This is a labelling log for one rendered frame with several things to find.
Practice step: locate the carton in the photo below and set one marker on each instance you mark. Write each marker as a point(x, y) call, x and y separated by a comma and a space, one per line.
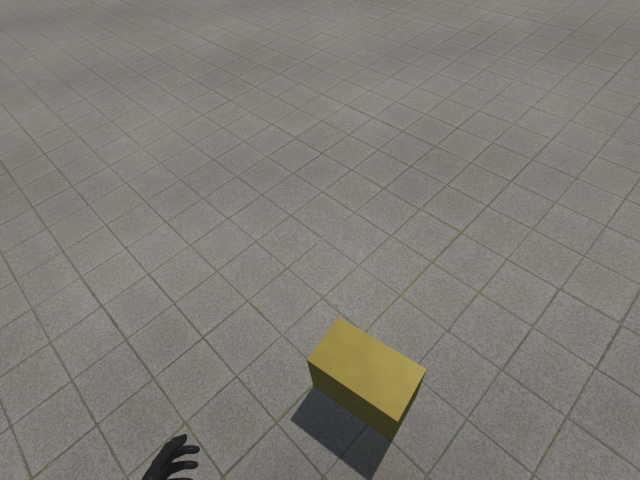
point(371, 380)

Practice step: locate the robot left hand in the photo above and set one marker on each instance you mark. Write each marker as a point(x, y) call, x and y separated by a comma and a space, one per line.
point(162, 466)

